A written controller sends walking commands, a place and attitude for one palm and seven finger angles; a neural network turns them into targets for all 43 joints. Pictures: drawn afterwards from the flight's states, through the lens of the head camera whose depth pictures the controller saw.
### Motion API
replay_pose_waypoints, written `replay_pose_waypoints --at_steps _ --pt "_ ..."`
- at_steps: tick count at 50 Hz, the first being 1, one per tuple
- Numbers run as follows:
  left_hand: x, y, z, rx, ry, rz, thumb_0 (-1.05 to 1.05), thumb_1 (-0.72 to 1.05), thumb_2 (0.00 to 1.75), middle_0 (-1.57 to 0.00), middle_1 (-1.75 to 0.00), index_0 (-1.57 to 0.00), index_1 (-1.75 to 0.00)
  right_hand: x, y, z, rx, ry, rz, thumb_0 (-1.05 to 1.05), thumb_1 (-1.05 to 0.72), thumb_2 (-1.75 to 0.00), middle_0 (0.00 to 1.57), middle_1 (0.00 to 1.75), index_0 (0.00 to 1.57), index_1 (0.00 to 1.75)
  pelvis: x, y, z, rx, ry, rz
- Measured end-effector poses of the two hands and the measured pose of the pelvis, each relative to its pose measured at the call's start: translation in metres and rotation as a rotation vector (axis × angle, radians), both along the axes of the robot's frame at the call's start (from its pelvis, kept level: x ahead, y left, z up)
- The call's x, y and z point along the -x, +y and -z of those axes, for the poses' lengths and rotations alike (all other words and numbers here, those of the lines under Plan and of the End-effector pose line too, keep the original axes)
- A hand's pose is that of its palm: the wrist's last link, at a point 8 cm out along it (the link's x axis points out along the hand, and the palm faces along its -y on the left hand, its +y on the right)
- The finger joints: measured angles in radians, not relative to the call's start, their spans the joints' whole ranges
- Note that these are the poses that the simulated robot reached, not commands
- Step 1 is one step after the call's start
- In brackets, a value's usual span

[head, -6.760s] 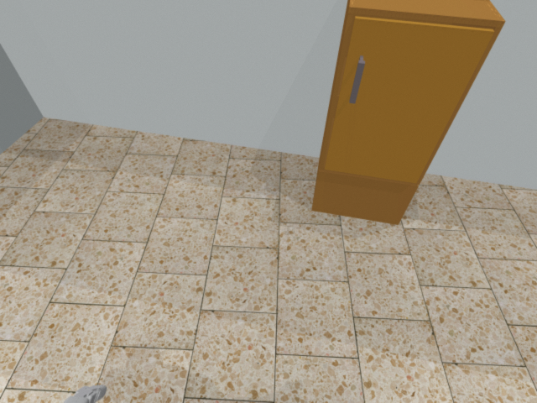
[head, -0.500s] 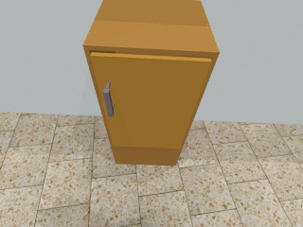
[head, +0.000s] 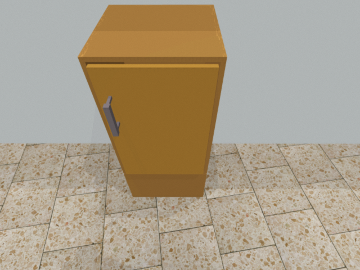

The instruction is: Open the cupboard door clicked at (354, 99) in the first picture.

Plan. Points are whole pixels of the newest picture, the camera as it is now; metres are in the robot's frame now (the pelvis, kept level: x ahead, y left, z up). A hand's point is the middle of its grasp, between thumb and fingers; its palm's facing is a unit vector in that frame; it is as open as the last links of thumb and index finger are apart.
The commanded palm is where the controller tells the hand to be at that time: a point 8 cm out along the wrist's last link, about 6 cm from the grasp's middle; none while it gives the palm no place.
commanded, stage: come to a stop and stand still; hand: left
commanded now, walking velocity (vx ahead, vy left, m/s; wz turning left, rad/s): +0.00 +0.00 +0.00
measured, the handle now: (112, 116) +0.57 +0.26 -0.04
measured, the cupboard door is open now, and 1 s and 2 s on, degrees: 0 0 0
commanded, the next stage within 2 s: look again from close up in 0.88 s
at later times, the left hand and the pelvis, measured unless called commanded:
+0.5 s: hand out of the picture -0.04 +0.16 -0.17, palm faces +0.05 -0.99 -0.15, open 7.3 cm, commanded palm none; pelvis -0.01 +0.01 +0.01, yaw -1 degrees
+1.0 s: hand out of the picture -0.01 +0.18 -0.17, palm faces +0.03 -0.98 -0.18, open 7.3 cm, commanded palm none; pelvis +0.00 +0.02 +0.01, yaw -1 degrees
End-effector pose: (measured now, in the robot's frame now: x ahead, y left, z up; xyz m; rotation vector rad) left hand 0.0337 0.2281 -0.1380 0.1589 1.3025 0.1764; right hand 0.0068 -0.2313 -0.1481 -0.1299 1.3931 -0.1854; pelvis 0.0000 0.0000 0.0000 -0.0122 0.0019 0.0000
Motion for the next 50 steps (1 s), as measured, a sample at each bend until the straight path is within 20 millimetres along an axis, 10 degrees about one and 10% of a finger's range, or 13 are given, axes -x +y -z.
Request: replay_pose_waypoints --at_steps 24,50 --pt "0.076 -0.014 0.002 0.068 0.166 -0.039 0.0 0.91 0.9 -0.2 -0.3 -0.2 -0.3 0.07 0.043 -0.008 -0.062 0.115 0.018 0.0 -0.9 -0.9 0.2 0.3 0.2 0.3 0.014 0.01 -0.009 -0.015 -0.01 0.015" --pt "0.048 0.0 0.002 0.043 0.125 -0.015 0.01 0.92 0.9 -0.2 -0.3 -0.2 -0.3 0.028 0.048 -0.007 -0.051 0.042 -0.001 0.0 -0.91 -0.9 0.2 0.3 0.2 0.3 -0.003 0.019 -0.008 -0.007 -0.012 0.016"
